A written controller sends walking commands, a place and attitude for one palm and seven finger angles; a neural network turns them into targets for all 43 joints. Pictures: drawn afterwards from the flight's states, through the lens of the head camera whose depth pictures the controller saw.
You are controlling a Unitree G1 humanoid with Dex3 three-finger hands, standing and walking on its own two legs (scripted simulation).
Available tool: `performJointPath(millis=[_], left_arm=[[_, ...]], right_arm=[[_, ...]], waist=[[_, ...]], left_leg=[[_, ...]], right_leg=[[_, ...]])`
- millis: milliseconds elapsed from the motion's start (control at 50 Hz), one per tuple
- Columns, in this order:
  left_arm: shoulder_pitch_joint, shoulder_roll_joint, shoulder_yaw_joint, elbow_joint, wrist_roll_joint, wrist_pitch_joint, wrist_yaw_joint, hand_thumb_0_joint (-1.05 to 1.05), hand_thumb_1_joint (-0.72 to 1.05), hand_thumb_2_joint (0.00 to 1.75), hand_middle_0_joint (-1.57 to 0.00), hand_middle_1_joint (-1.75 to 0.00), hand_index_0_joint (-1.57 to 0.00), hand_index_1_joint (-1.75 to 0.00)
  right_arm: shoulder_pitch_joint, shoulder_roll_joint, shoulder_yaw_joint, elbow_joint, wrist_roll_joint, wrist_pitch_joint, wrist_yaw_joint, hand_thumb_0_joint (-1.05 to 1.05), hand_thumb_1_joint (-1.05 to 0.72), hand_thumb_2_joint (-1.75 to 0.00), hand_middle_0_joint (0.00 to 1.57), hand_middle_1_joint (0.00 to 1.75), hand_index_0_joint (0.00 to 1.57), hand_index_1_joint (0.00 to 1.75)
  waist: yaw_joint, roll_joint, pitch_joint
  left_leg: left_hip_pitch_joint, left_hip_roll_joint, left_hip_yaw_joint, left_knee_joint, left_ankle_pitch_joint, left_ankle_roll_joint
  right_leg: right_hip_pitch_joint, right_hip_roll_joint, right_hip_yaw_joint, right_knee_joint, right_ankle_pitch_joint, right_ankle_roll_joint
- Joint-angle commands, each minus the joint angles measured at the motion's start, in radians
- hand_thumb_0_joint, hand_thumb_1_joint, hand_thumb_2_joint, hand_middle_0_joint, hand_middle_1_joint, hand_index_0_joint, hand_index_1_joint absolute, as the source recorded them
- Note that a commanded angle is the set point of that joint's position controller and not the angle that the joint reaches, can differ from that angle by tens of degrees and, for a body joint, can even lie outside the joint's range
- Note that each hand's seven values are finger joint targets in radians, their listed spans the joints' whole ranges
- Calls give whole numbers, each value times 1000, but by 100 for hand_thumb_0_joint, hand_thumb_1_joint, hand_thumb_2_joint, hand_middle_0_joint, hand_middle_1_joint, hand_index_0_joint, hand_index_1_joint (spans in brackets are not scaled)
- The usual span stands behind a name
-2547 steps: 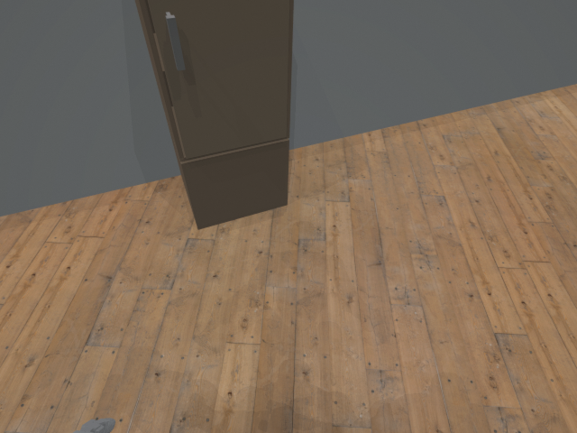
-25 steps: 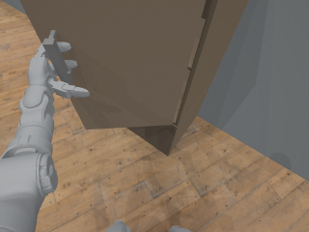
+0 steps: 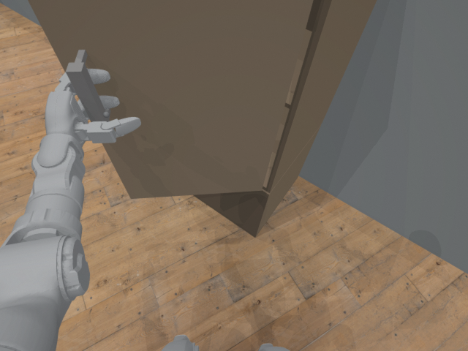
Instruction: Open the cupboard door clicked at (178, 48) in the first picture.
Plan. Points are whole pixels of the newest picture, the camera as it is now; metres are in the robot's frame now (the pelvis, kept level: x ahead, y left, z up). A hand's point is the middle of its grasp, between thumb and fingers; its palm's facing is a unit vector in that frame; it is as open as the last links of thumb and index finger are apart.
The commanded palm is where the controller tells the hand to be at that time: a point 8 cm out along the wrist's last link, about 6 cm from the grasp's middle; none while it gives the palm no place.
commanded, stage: close the thumb around the handle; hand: left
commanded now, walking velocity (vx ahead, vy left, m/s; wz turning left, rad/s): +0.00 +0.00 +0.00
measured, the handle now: (93, 94) +0.53 +0.22 +0.12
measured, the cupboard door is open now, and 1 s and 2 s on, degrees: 41 57 82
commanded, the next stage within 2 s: pull the door open along its arc in 0.38 s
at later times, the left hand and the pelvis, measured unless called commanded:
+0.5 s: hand (106, 114) +0.49 +0.20 +0.11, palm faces +0.07 -1.00 +0.01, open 5.5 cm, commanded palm +0.46 +0.24 +0.11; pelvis +0.00 +0.00 +0.00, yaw -1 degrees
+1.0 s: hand (111, 160) +0.39 +0.17 +0.11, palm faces +0.04 -1.00 +0.05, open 6.0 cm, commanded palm +0.34 +0.23 +0.11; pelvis +0.02 +0.00 +0.01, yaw -2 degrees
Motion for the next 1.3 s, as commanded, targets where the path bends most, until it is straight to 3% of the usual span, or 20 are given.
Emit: performJointPath(millis=[0,160,220,280,380,420,480,540,680,740,860,920,940,960,980,1040,1120,1140,1160,1280], left_arm=[[-477,215,15,-204,-5,-69,-17,0,45,71,-37,-130,-37,-130],[-500,216,13,-225,-3,-82,-14,0,90,90,-40,-135,-40,-135],[-468,195,8,-242,-8,-79,-13,0,90,90,-40,-135,-40,-135],[-462,224,29,-241,-12,-80,-11,0,90,90,-40,-135,-40,-135],[-455,251,43,-252,-8,-82,-17,0,90,90,-40,-135,-40,-135],[-436,205,14,-242,-12,-77,-21,0,90,90,-40,-135,-40,-135],[-448,261,46,-211,-4,-73,-17,0,90,90,-40,-135,-40,-135],[-400,257,60,-269,-10,-85,-23,0,90,90,-40,-135,-40,-135],[-177,200,52,-403,-50,-65,-34,0,90,90,-40,-135,-40,-135],[-27,161,39,-479,-74,-44,-39,0,90,90,-40,-135,-40,-135],[306,85,19,-764,-120,-8,-32,0,90,90,-40,-135,-40,-135],[424,51,16,-856,-140,23,-19,0,90,90,-40,-135,-40,-135],[425,54,136,-915,-176,43,94,0,90,90,-40,-135,-40,-135],[453,-40,79,-942,-160,66,172,0,90,90,-40,-135,-40,-135],[494,-80,57,-963,-146,86,224,0,90,90,-40,-135,-40,-135],[577,-122,10,-1067,-69,114,354,0,90,90,-40,-135,-40,-135],[610,-261,-126,-1192,31,166,518,0,90,90,-40,-135,-40,-135],[605,-257,-135,-1192,60,182,561,0,90,90,-40,-135,-40,-135],[612,-305,-168,-1207,68,201,599,0,90,90,-40,-135,-40,-135],[643,-439,-334,-1287,142,257,705,0,90,90,-40,-135,-40,-135]], right_arm=[[120,-170,-65,-60,2,-19,-14,0,-90,-90,20,30,20,30],[125,-172,-67,-60,-2,-21,-12,0,-90,-90,20,30,20,30],[124,-170,-70,-65,-2,-21,-8,0,-90,-90,20,30,20,30],[125,-173,-67,-64,-2,-17,-9,0,-90,-90,20,30,20,30],[122,-173,-67,-66,1,-13,-12,0,-90,-90,20,30,20,30],[118,-168,-66,-71,2,-15,-10,0,-90,-90,20,30,20,30],[121,-174,-63,-66,2,-11,-15,0,-90,-90,20,30,20,30],[121,-172,-69,-81,-1,-12,-13,0,-90,-90,20,30,20,30],[83,-163,-73,-129,10,-9,-3,0,-90,-90,20,30,20,30],[54,-156,-74,-158,19,-11,-1,0,-90,-90,20,30,20,30],[-27,-134,-74,-215,32,-35,10,0,-90,-90,20,30,20,30],[-67,-127,-70,-234,36,-49,9,0,-90,-90,20,30,20,30],[-103,-99,-66,-239,32,-60,8,0,-90,-90,20,30,20,30],[-132,-86,-58,-242,30,-70,13,0,-90,-90,20,30,20,30],[-135,-85,-58,-238,25,-76,17,0,-90,-90,20,30,20,30],[-161,-83,-58,-237,3,-76,27,0,-90,-90,20,30,20,30],[-219,-62,-52,-248,-21,-52,35,0,-90,-90,20,30,20,30],[-224,-64,-51,-243,-29,-43,31,0,-90,-90,20,30,20,30],[-247,-56,-48,-248,-31,-36,30,0,-90,-90,20,30,20,30],[-291,-42,-39,-248,-52,-4,16,0,-90,-90,20,30,20,30]], waist=[[-26,63,-378],[-29,86,-401],[-18,112,-422],[-16,70,-410],[-13,83,-400],[-17,75,-382],[-18,77,-358],[7,89,-425],[55,54,-450],[76,21,-412],[128,40,-375],[130,-21,-304],[206,-26,-302],[188,-2,-271],[182,-10,-249],[176,-50,-228],[166,-20,-233],[155,-57,-216],[157,-51,-210],[128,-60,-173]], left_leg=[[398,-12,-54,-58,329,17],[424,-7,-61,-51,352,15],[446,-8,-57,-50,371,11],[414,-10,-56,-56,365,15],[403,-11,-49,-59,363,17],[405,-12,-46,-61,350,17],[377,-12,-48,-62,327,18],[423,-12,-49,-58,397,16],[433,-15,-29,-75,462,16],[416,-21,-13,-88,465,23],[442,-23,9,-124,521,23],[414,-28,19,-146,467,23],[375,-36,23,-153,442,16],[381,-38,28,-168,422,8],[390,-35,23,-175,415,2],[395,-33,17,-171,409,4],[425,-30,16,-178,376,-1],[416,-30,11,-176,349,2],[417,-31,12,-181,323,0],[437,-32,2,-188,265,-3]], right_leg=[[3,11,23,-92,358,9],[-16,14,20,-85,357,8],[-9,16,17,-85,368,6],[21,17,18,-85,383,8],[34,15,23,-88,395,8],[23,17,20,-95,382,9],[17,14,25,-94,365,9],[49,16,22,-81,411,4],[144,19,18,-85,504,5],[196,17,22,-100,547,5],[274,6,23,-112,636,10],[294,3,21,-128,655,19],[322,4,12,-133,613,14],[312,0,7,-136,588,14],[296,1,-4,-138,561,13],[294,-5,-3,-137,534,14],[289,-21,2,-144,487,10],[292,-23,6,-157,462,12],[291,-30,9,-168,442,13],[291,-47,18,-201,395,12]])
